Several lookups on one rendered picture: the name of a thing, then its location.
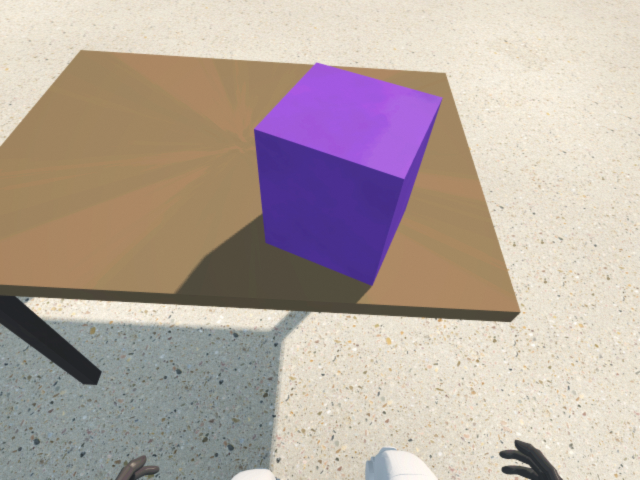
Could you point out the right robot thigh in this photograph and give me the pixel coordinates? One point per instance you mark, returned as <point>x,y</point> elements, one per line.
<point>397,465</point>

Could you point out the carton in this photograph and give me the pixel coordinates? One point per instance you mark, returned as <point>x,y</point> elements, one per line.
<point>337,159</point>

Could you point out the left robot hand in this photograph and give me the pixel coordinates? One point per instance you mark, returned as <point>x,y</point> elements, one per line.
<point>136,469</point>

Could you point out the table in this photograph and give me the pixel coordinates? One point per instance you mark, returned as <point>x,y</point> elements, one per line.
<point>134,178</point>

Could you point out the right robot hand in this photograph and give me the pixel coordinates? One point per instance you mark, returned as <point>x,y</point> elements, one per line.
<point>541,468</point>

